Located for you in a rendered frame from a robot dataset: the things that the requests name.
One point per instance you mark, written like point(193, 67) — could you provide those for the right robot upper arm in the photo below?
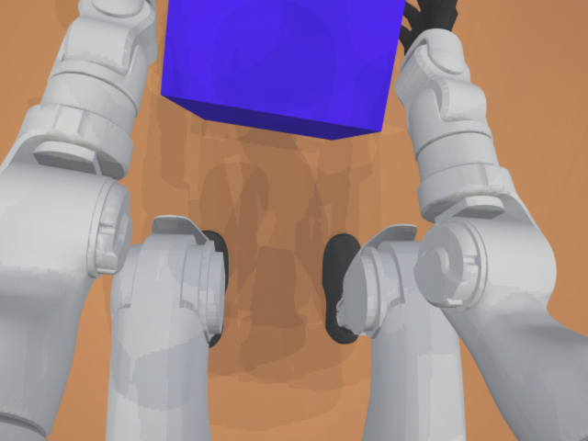
point(492, 279)

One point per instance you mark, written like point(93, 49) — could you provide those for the right robot hand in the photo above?
point(434, 14)

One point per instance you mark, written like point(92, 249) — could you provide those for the right robot forearm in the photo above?
point(452, 142)

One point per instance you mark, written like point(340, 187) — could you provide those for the robot right foot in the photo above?
point(338, 254)

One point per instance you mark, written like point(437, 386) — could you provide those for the left robot forearm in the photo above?
point(94, 91)

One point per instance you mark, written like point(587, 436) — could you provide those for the left robot upper arm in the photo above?
point(59, 230)

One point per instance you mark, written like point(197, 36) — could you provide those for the carton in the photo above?
point(317, 68)

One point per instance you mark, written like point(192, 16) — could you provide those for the left robot shin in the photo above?
point(122, 282)

